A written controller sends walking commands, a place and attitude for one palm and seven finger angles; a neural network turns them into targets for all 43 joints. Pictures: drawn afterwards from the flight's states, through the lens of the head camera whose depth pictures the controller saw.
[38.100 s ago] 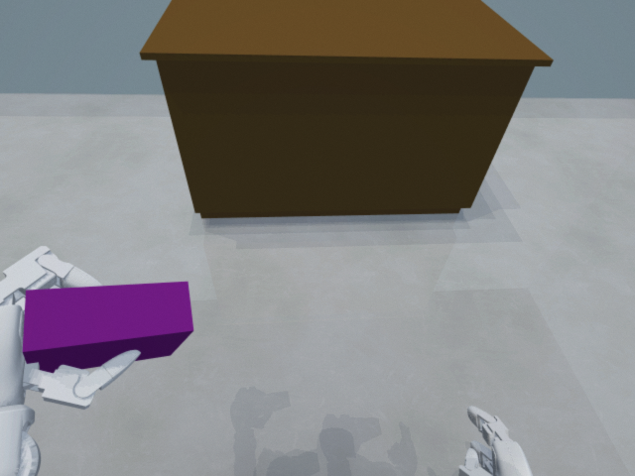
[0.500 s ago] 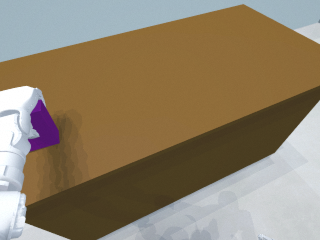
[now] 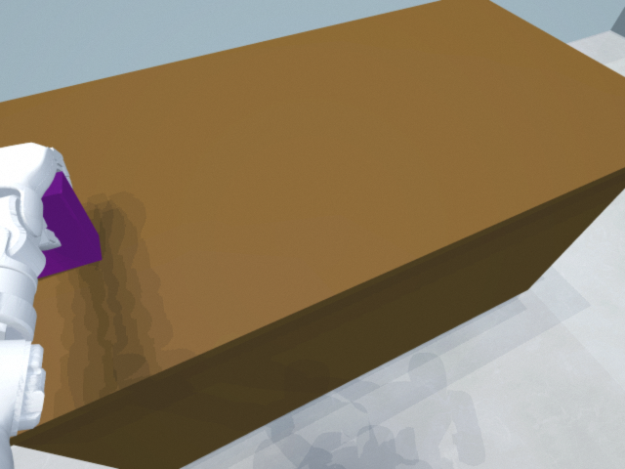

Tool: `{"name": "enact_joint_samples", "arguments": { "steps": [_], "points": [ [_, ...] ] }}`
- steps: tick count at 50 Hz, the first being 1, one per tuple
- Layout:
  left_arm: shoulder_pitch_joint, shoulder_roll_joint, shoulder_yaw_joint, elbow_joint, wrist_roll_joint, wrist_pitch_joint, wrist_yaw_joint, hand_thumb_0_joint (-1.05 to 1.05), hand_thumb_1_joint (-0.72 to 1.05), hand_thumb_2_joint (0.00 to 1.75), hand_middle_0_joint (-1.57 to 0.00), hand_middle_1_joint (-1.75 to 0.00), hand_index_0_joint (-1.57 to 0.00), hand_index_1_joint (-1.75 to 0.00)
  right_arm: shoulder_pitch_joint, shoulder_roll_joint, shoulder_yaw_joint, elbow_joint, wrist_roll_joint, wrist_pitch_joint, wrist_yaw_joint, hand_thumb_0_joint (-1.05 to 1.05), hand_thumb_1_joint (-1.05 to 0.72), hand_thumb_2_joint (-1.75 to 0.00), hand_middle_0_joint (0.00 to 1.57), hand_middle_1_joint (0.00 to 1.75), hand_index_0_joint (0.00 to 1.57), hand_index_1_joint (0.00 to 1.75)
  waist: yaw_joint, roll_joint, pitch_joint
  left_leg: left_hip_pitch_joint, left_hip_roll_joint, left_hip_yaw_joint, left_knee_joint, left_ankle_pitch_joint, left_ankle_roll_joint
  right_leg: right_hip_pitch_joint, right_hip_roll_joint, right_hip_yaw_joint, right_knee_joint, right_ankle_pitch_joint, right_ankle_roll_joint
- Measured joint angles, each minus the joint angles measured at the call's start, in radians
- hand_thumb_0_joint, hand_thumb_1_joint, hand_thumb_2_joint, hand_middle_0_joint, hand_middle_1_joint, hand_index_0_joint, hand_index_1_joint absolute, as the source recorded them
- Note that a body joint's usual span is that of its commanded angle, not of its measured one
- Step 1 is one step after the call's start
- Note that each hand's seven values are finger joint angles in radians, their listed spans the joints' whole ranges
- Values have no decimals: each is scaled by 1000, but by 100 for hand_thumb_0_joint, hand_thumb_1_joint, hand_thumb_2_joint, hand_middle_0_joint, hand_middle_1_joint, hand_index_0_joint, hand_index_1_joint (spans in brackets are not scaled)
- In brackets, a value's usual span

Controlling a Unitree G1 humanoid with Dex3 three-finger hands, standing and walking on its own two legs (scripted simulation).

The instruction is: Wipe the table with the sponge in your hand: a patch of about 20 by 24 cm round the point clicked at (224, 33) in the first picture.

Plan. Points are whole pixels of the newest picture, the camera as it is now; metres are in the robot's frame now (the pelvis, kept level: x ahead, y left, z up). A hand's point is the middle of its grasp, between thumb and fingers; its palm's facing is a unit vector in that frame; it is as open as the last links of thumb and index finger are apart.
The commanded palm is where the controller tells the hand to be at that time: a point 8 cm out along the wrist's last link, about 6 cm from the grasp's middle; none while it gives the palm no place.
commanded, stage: slide across to the middle lane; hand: left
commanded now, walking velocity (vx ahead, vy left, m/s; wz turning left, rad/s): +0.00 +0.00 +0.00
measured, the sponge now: (48, 239) +0.39 +0.38 +0.05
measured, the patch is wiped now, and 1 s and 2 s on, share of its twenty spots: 0.45 0.50 0.55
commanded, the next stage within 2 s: wipe back along the middle lane in 0.70 s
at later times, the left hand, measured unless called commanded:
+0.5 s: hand (86, 183) +0.45 +0.32 +0.11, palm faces -0.09 -0.01 -1.00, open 9.4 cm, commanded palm +0.43 +0.32 +0.16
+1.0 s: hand (109, 183) +0.45 +0.29 +0.10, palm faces -0.07 -0.02 -1.00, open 9.4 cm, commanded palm +0.42 +0.28 +0.15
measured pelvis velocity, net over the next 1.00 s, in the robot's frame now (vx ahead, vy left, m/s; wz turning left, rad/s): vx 0.03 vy -0.01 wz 0.00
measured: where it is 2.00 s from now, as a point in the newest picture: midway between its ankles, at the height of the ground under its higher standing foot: outside the picture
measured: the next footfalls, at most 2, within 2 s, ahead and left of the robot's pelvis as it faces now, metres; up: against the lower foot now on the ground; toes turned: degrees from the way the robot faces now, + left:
none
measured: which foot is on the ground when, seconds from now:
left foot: down 0.00-1.00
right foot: down 0.00-1.00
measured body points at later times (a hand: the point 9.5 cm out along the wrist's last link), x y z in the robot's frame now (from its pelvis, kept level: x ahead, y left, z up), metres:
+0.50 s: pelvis +0.02 +0.00 +0.01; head +0.07 -0.01 +0.45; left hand +0.45 +0.32 +0.16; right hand +0.11 -0.27 -0.13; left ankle -0.01 +0.10 -0.73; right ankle +0.00 -0.13 -0.73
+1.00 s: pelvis +0.03 -0.01 +0.01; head +0.07 -0.03 +0.45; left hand +0.45 +0.29 +0.16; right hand +0.13 -0.28 -0.12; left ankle -0.01 +0.10 -0.73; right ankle +0.00 -0.13 -0.73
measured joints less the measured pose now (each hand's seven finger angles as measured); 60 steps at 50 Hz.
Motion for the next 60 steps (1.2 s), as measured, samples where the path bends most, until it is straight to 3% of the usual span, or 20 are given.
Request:
{"name": "enact_joint_samples", "arguments": {
  "steps": [11,19,26,35,43,53,60],
  "points": [
    [-15,22,-20,-12,7,-2,-12,1,-49,111,-81,-139,-81,-142,22,-7,-13,3,-3,7,-3,1,-91,-90,20,30,21,30,-5,2,7,-3,5,-2,-7,-6,-1,3,5,-1,-19,1,-1],
    [-3,-48,-77,-85,-40,22,2,0,-48,111,-80,-140,-80,-143,16,1,-17,28,2,-1,-4,1,-91,-90,20,30,20,30,9,8,12,45,-3,-9,-38,-2,1,52,-3,-8,-45,-2,0],
    [-14,-118,-77,-81,-26,82,32,0,-48,111,-80,-140,-80,-143,-38,15,1,20,1,-12,10,1,-91,-90,20,30,21,30,0,9,12,77,-6,-3,-66,4,0,74,-6,-1,-56,-3,1],
    [-23,-151,-99,-72,-28,158,39,0,-48,111,-80,-140,-80,-144,-64,17,8,1,-2,-16,21,1,-91,-90,20,30,21,30,3,16,8,94,-4,-6,-80,4,-5,87,-4,-4,-61,-8,-2],
    [-46,-166,-134,-78,-32,171,11,0,-47,111,-80,-141,-79,-144,-58,8,5,10,-3,-15,11,1,-91,-90,20,30,21,30,4,9,11,105,-1,-15,-81,1,-10,101,-1,-13,-61,-15,-8],
    [95,-192,-108,-216,-49,189,43,0,-47,111,-78,-142,-78,-145,-41,-5,-5,0,0,13,20,1,-91,-90,20,30,20,30,11,22,-5,138,4,3,-94,-4,-9,125,4,5,-71,-14,-6],
    [135,-218,-144,-273,-67,247,56,0,-46,111,-77,-144,-77,-147,-70,-2,4,-3,11,20,23,1,-91,-90,20,30,20,30,23,21,-3,159,-2,-1,-97,-1,-7,146,-2,1,-68,-16,-5]
  ]
}}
